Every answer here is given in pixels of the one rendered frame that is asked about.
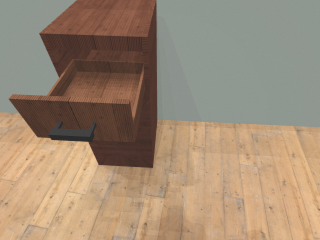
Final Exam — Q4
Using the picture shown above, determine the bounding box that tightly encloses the handle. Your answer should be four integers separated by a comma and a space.
48, 121, 97, 142

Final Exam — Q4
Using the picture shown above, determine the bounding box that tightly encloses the cabinet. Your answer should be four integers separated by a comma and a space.
39, 0, 158, 168

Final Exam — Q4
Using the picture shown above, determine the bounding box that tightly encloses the drawer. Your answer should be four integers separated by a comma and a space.
9, 59, 145, 143

